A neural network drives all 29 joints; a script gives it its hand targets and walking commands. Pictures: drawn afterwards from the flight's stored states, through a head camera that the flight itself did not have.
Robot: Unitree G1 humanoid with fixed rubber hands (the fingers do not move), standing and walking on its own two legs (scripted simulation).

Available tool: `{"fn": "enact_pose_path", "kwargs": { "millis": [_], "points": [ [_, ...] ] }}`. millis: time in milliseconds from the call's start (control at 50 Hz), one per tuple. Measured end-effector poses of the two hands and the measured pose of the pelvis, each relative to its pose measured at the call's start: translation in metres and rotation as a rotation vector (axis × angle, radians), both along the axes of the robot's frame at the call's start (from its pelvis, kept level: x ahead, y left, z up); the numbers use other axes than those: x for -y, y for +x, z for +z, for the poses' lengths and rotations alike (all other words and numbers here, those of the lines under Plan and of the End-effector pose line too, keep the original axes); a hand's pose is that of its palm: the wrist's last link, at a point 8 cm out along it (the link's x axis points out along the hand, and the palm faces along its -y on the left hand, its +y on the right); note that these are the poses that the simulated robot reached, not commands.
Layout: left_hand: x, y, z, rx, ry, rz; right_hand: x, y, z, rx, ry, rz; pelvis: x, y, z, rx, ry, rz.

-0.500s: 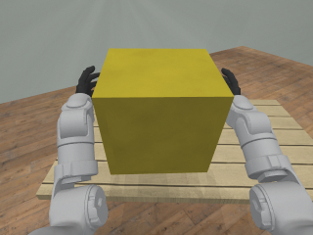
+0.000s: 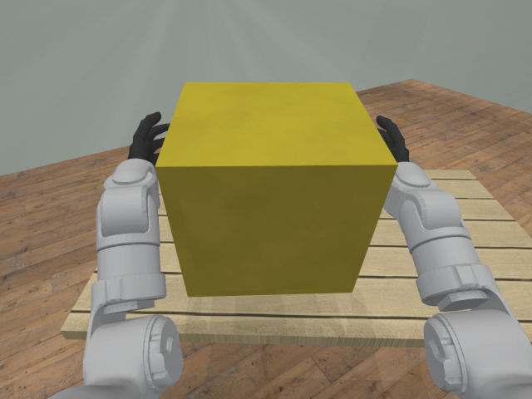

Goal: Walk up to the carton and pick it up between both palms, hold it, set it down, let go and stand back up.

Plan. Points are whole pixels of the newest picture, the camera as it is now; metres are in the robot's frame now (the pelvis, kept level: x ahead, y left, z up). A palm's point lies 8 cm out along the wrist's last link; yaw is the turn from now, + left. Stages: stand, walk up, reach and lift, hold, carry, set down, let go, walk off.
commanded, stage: hold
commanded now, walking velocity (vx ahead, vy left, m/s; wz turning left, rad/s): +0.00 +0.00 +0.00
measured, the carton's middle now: (269, 188) +0.39 -0.01 +0.18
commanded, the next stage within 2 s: set down in 0.02 s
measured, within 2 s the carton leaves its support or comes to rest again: neither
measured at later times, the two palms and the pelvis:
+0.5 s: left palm (141, 164) +0.39 +0.18 +0.23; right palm (372, 181) +0.38 -0.17 +0.19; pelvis +0.01 +0.00 +0.00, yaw +1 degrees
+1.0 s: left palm (152, 175) +0.40 +0.18 +0.21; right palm (373, 189) +0.38 -0.18 +0.17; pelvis +0.01 +0.00 +0.00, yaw +1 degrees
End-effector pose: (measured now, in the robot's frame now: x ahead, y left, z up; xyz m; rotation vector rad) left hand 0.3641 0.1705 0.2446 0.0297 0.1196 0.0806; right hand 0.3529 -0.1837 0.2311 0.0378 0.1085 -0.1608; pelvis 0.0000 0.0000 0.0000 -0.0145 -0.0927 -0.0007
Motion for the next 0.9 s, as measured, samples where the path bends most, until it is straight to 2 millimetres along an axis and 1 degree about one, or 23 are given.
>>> {"fn": "enact_pose_path", "kwargs": {
  "millis": [80,140,260,320,360,420,520,560,600,640,700,820,900],
  "points": [
    [0.0,0.001,0.002,0.001,-0.002,0.001,0.0,0.001,0.001,0.001,-0.005,0.002,0.0,0.0,0.0,0.003,0.0,0.0],
    [-0.002,0.004,0.008,0.017,-0.006,0.0,-0.002,0.004,0.005,0.016,-0.011,0.0,0.0,0.0,0.0,0.005,0.0,0.001],
    [-0.005,0.01,0.025,0.103,-0.005,-0.015,-0.006,0.009,0.018,0.104,-0.011,-0.011,-0.001,0.002,0.001,0.021,0.002,0.008],
    [-0.008,0.014,0.028,0.136,0.008,-0.019,-0.009,0.013,0.017,0.148,-0.014,-0.011,-0.002,0.004,0.001,0.039,0.005,0.011],
    [-0.01,0.017,0.025,0.14,0.016,-0.021,-0.011,0.016,0.011,0.158,-0.018,-0.013,-0.002,0.006,0.001,0.05,0.007,0.014],
    [-0.012,0.022,0.014,0.13,0.028,-0.024,-0.013,0.02,-0.006,0.154,-0.026,-0.016,-0.003,0.008,0.001,0.059,0.008,0.019],
    [-0.012,0.027,-0.017,0.101,0.052,-0.028,-0.015,0.023,-0.044,0.131,-0.037,-0.022,-0.004,0.014,0.0,0.059,0.004,0.028],
    [-0.011,0.027,-0.029,0.092,0.055,-0.029,-0.014,0.022,-0.055,0.128,-0.039,-0.024,-0.004,0.016,0.0,0.054,0.001,0.032],
    [-0.01,0.027,-0.039,0.086,0.058,-0.027,-0.012,0.021,-0.061,0.128,-0.04,-0.027,-0.004,0.018,-0.001,0.049,-0.001,0.035],
    [-0.008,0.027,-0.045,0.083,0.057,-0.025,-0.01,0.021,-0.064,0.129,-0.042,-0.027,-0.003,0.019,-0.001,0.044,-0.003,0.038],
    [-0.005,0.027,-0.049,0.079,0.052,-0.026,-0.007,0.021,-0.062,0.127,-0.047,-0.028,-0.003,0.02,-0.001,0.039,-0.003,0.04],
    [-0.002,0.032,-0.042,0.077,0.039,-0.038,-0.004,0.023,-0.053,0.126,-0.058,-0.034,-0.001,0.018,0.0,0.033,0.002,0.031],
    [-0.003,0.035,-0.037,0.068,0.038,-0.038,-0.005,0.026,-0.051,0.122,-0.056,-0.034,-0.002,0.016,0.0,0.031,0.005,0.027]
  ]
}}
